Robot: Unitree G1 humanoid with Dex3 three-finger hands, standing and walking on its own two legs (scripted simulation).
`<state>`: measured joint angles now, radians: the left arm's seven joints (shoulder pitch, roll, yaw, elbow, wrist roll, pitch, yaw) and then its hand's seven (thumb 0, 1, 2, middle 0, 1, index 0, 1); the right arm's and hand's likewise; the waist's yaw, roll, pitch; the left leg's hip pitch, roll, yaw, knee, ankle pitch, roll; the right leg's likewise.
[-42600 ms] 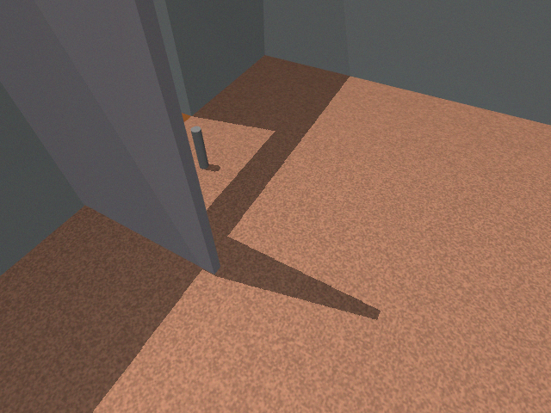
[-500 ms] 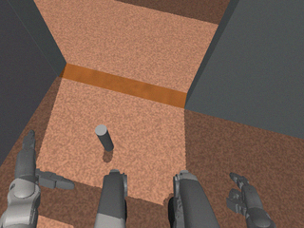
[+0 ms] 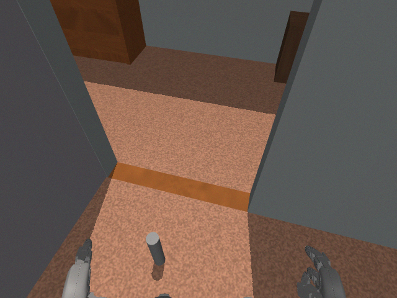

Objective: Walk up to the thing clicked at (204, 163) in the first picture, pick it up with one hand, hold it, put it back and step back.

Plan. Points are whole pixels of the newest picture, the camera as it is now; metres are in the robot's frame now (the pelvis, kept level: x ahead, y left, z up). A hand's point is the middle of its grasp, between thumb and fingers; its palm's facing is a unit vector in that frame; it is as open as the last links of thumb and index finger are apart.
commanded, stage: home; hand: left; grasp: from the side
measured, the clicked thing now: (156, 250) +0.41 +0.19 -0.59
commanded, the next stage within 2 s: stand in 1.72 s
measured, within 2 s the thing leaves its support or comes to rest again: neither
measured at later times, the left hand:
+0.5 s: hand (114, 295) +0.16 +0.17 -0.04, palm faces +0.12 -0.95 -0.28, open 17.7 cm
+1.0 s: hand out of the picture +0.15 +0.17 -0.04, palm faces +0.12 -0.95 -0.28, open 17.6 cm
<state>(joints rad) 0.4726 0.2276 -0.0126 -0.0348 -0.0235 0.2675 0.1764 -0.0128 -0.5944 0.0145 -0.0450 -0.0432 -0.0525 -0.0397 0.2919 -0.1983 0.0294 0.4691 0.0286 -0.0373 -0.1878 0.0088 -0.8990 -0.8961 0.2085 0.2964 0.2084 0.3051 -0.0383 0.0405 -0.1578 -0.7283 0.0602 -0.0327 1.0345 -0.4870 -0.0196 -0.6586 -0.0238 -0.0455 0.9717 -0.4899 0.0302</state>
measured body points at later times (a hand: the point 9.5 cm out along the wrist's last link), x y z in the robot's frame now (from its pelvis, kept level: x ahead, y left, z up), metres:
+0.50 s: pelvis -0.01 -0.01 +0.01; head +0.01 +0.00 +0.46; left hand +0.15 +0.22 -0.02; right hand +0.15 -0.25 -0.06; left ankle +0.02 +0.13 -0.68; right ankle +0.00 -0.14 -0.68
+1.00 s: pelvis -0.01 -0.01 +0.01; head +0.00 -0.01 +0.46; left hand +0.14 +0.22 -0.02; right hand +0.15 -0.25 -0.06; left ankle +0.02 +0.13 -0.68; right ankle +0.00 -0.14 -0.68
